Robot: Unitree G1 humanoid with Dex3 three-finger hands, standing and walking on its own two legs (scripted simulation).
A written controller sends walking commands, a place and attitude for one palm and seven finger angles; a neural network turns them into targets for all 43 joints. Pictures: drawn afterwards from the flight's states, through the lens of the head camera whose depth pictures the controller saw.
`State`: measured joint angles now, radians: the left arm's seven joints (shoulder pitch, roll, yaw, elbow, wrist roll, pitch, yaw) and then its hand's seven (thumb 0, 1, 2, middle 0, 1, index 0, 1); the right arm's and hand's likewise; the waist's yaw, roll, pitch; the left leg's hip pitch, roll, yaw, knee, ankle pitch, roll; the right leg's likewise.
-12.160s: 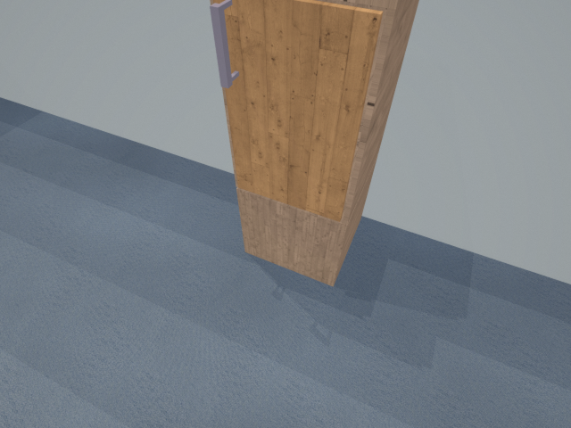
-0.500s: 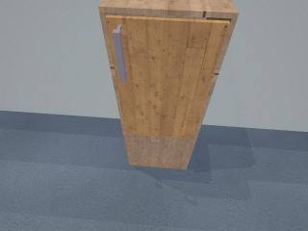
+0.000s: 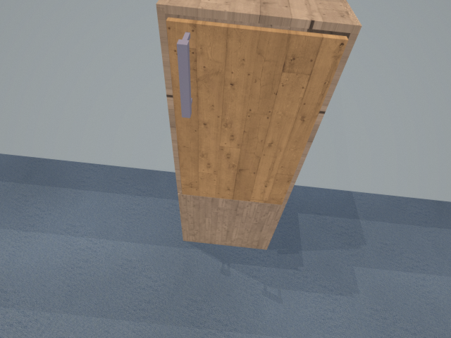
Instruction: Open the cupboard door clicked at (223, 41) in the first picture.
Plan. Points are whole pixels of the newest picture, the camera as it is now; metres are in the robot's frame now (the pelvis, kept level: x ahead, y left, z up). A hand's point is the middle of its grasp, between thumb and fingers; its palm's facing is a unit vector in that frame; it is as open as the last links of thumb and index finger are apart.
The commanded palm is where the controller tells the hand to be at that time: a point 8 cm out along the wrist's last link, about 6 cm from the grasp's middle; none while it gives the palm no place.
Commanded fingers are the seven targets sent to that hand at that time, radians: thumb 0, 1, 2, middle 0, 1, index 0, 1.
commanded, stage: come to a stop and stand still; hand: left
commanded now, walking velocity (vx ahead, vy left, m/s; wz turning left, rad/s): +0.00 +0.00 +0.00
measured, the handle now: (186, 77) +0.60 +0.13 +0.15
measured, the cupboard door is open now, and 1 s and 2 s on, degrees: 0 0 0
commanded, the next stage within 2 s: look again from close up in 0.44 s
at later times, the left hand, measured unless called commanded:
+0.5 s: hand out of the picture -0.04 +0.14 -0.17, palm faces +0.01 -0.99 -0.13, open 7.4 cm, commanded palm none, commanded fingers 0.00 0.90 0.90 -0.20 -0.30 -0.20 -0.30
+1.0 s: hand out of the picture +0.04 +0.23 -0.15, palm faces +0.02 -0.95 -0.31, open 7.4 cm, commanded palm none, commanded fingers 0.00 0.90 0.90 -0.20 -0.30 -0.20 -0.30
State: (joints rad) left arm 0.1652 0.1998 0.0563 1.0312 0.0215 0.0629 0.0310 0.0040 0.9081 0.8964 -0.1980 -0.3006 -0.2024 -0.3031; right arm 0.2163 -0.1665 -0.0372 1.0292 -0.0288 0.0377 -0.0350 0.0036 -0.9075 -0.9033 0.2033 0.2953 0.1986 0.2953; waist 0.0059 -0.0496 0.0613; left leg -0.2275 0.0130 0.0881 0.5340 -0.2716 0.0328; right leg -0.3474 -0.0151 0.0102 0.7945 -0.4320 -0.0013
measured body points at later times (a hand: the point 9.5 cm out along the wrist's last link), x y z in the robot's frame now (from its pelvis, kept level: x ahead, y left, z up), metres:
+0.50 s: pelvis -0.03 -0.01 +0.01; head -0.03 +0.00 +0.46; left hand -0.04 +0.19 -0.16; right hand -0.05 -0.24 -0.15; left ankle +0.01 +0.10 -0.73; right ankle -0.04 -0.12 -0.73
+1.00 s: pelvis -0.03 +0.01 +0.00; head -0.05 +0.00 +0.45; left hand +0.04 +0.28 -0.13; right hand +0.04 -0.25 -0.14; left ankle +0.01 +0.10 -0.73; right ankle -0.04 -0.12 -0.73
